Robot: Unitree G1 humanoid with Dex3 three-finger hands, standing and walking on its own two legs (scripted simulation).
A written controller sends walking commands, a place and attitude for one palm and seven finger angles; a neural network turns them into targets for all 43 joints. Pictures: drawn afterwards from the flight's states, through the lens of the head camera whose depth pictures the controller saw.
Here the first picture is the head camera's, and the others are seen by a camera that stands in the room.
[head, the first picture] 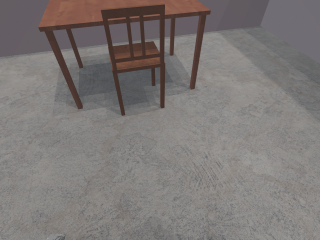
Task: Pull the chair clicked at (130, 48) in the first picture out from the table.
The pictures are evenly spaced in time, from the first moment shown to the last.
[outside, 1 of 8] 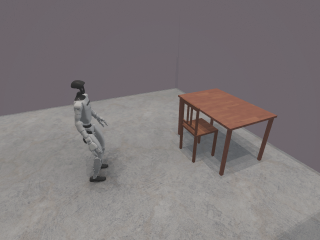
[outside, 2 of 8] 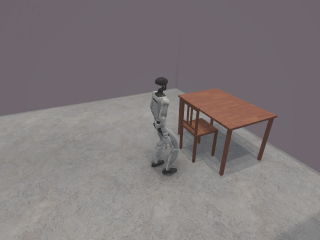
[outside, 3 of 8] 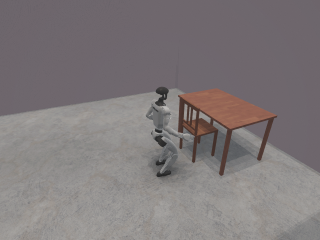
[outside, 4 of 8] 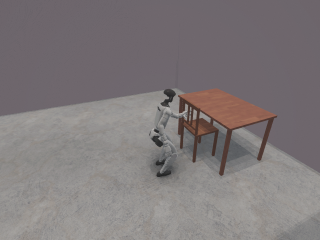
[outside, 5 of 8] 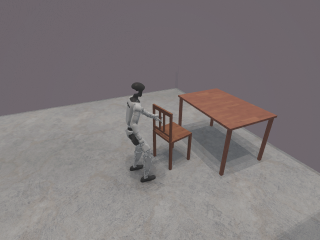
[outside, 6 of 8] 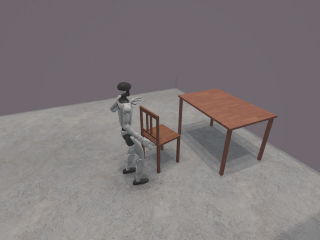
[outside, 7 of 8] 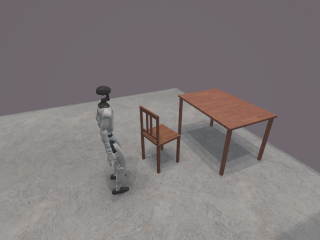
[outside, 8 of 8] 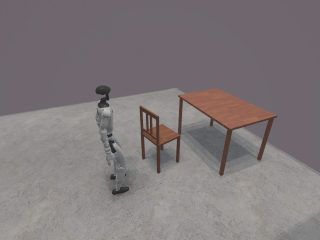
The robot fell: no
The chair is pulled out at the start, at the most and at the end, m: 0.00 0.60 0.60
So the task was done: yes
